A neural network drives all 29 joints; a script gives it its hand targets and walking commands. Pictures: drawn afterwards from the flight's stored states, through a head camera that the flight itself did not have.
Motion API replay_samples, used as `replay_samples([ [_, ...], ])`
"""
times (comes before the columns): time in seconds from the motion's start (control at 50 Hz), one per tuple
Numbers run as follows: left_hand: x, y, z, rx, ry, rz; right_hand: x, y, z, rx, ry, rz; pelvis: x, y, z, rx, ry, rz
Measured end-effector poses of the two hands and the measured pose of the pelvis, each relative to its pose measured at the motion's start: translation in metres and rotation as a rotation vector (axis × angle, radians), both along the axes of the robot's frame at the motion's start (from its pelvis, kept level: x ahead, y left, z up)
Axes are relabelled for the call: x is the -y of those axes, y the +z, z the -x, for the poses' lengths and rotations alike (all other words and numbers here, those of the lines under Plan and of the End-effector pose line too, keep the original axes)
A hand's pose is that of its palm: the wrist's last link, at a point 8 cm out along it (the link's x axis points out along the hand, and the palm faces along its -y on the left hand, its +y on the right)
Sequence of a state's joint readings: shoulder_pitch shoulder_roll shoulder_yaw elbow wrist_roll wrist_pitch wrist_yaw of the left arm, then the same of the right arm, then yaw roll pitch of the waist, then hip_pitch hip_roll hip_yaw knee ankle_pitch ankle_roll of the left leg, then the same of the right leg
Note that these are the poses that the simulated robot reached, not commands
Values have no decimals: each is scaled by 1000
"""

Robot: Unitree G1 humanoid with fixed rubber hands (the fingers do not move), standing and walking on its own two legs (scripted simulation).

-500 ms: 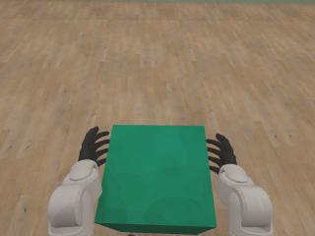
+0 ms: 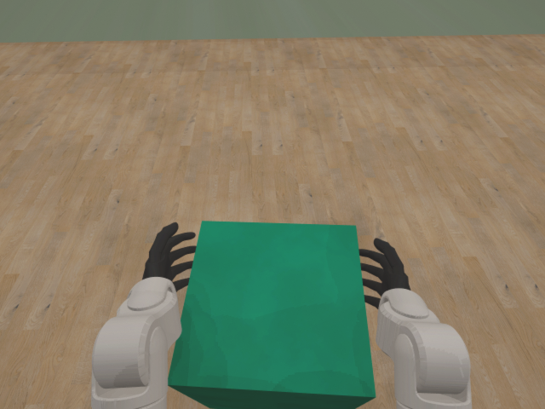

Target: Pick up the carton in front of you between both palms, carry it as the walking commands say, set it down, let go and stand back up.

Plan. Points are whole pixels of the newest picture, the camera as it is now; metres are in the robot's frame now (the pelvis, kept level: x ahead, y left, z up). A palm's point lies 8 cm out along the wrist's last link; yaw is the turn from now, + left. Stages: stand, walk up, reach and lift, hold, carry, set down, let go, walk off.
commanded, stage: carry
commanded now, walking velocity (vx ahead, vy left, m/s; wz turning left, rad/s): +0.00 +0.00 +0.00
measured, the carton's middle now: (276, 325) +0.24 +0.00 -0.01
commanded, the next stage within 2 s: none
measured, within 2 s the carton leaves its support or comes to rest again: neither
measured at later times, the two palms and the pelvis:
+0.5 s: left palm (164, 286) +0.26 +0.15 +0.09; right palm (387, 302) +0.24 -0.14 +0.07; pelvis +0.01 +0.00 +0.00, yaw +0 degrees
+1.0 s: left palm (162, 305) +0.25 +0.16 +0.04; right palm (373, 320) +0.24 -0.14 +0.02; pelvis -0.04 +0.00 +0.00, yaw +0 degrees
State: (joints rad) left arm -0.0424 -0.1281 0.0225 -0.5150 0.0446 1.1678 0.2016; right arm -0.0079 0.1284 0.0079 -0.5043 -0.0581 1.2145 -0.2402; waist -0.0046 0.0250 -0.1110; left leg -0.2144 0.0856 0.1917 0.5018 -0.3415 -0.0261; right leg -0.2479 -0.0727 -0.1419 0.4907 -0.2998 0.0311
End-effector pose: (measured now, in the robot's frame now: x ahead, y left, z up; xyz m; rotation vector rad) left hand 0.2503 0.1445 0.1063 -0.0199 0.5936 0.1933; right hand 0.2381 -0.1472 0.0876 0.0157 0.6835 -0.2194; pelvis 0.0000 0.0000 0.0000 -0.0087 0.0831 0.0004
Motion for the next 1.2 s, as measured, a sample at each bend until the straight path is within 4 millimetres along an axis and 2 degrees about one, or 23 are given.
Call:
replay_samples([
  [0.18, -6, -2, -12, 5, 12, 15, -6, 2, -15, 4, 13, 20, -3, 0, -14, -7, 1, 3],
  [0.36, -4, -1, -9, -9, -1, 1, -4, 2, -10, -11, 5, 19, -3, 2, -16, 10, -3, 5],
  [0.44, -3, -8, -7, -13, -14, -16, -3, -5, -5, -19, 9, 34, -3, -2, -12, 13, -7, 6],
  [0.58, -2, -31, -5, -73, -40, -43, -4, -29, 1, -94, 25, 76, -4, -3, 2, 31, -4, 3],
  [1.0, -14, -67, -3, -50, -61, -49, -9, -69, 0, -79, 125, 68, -5, -1, 38, 42, 3, -8],
  [1.2, -12, -64, 0, -12, -64, -47, -7, -67, 6, -43, 105, 52, -5, -1, 46, 41, 5, -8],
])
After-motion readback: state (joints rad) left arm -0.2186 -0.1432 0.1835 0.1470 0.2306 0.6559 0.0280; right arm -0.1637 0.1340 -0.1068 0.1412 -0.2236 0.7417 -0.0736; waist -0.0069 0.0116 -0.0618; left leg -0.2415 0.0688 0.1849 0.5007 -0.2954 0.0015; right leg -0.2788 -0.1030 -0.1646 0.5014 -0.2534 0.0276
